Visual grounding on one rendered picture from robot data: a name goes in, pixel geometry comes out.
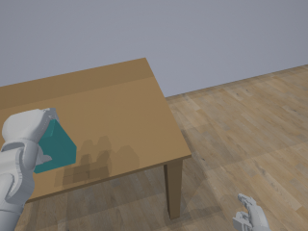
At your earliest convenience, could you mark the table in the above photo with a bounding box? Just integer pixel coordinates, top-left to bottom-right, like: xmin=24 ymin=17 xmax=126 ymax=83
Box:
xmin=0 ymin=58 xmax=192 ymax=220

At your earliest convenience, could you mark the robot right hand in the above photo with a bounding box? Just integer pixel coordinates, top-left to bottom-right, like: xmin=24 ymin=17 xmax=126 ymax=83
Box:
xmin=232 ymin=193 xmax=270 ymax=231

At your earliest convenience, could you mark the sponge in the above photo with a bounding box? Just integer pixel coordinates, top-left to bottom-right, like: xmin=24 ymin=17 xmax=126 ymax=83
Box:
xmin=34 ymin=118 xmax=77 ymax=174

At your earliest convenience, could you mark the robot left hand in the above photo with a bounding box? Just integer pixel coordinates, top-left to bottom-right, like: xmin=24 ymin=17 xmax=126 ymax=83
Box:
xmin=2 ymin=108 xmax=61 ymax=166

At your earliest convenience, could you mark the left robot forearm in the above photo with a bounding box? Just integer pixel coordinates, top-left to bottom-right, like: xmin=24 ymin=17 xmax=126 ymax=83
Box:
xmin=0 ymin=139 xmax=39 ymax=231

